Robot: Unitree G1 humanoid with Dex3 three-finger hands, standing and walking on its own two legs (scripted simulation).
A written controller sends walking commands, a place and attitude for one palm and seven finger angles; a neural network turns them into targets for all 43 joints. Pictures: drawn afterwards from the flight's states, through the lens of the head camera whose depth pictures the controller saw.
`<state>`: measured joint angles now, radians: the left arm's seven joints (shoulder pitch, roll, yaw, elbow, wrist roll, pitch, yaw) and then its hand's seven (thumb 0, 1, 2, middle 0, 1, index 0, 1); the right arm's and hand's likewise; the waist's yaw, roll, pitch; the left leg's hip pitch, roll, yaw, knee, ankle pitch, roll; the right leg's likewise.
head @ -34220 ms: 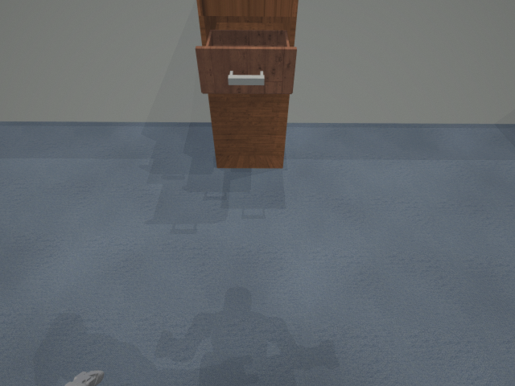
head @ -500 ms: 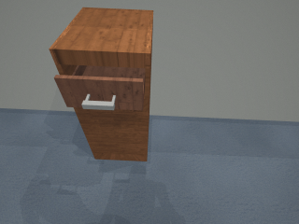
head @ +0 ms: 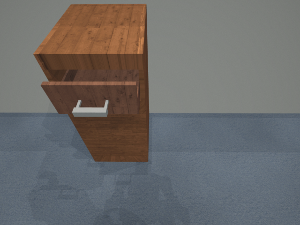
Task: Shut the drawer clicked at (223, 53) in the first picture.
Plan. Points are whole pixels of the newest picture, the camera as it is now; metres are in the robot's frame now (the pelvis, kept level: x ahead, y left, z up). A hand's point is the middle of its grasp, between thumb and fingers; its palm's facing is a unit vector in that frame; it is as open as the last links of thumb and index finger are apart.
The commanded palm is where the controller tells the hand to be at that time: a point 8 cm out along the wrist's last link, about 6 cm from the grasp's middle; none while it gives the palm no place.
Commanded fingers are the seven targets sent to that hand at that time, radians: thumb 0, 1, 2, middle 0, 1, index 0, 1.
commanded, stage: come to a stop and stand still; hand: left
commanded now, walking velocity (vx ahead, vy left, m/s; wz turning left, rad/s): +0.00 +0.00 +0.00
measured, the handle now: (91, 107) +0.51 +0.25 -0.03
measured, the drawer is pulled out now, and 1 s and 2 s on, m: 0.08 0.08 0.08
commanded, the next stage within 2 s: look again from close up in 0.52 s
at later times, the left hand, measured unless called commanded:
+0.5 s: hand out of the picture -0.02 +0.17 -0.16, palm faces +0.03 -0.98 -0.19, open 7.4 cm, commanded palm none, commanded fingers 0.00 0.90 0.90 -0.20 -0.30 -0.20 -0.30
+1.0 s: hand out of the picture +0.01 +0.20 -0.16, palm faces +0.02 -0.98 -0.22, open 7.4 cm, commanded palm none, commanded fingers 0.00 0.90 0.90 -0.20 -0.30 -0.20 -0.30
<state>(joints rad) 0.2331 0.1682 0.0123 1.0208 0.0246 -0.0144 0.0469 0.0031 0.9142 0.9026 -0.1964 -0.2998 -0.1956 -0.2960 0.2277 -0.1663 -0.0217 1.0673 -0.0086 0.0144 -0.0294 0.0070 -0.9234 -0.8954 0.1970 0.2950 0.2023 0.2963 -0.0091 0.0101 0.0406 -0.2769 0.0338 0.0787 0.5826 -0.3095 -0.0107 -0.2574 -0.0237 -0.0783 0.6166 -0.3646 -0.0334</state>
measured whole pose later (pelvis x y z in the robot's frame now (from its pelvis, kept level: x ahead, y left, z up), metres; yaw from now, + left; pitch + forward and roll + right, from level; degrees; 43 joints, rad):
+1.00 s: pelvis -0.01 +0.02 +0.01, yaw +0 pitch +0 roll +0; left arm 0.27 0.15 0.00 1.08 0.01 -0.02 0.04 0.00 0.92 0.90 -0.20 -0.30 -0.20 -0.30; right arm 0.31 -0.15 0.02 1.10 -0.02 -0.02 -0.02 0.01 -0.92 -0.90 0.20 0.29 0.20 0.30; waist -0.01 0.01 0.02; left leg -0.23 0.00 0.08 0.49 -0.26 0.03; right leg -0.20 -0.04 -0.07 0.51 -0.30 0.00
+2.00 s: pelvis -0.03 -0.01 -0.06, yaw +1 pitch +12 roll +0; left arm 0.10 0.28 0.18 0.15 -0.30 -0.20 -0.34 0.01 0.90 0.90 -0.80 -0.96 -0.81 -0.96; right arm 0.25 -0.21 0.04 0.59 0.04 -0.17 -0.07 0.01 -0.90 -0.90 0.20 0.30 0.21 0.30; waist -0.03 0.05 -0.08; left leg -0.80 0.06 0.01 1.03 -0.45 -0.03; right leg -0.75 -0.01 -0.12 1.04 -0.50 -0.06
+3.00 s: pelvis -0.02 +0.02 -0.01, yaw +0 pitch +6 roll +0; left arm -0.11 0.24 0.18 0.32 -0.21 -0.16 -0.20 0.01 0.90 0.90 -1.40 -1.60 -1.39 -1.60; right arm 0.27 -0.26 0.03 0.59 0.04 -0.11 -0.04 0.01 -0.90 -0.90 0.20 0.30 0.20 0.30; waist -0.01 0.02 -0.05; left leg -0.49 0.03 0.06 0.74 -0.35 0.01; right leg -0.45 -0.02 -0.07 0.73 -0.38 -0.01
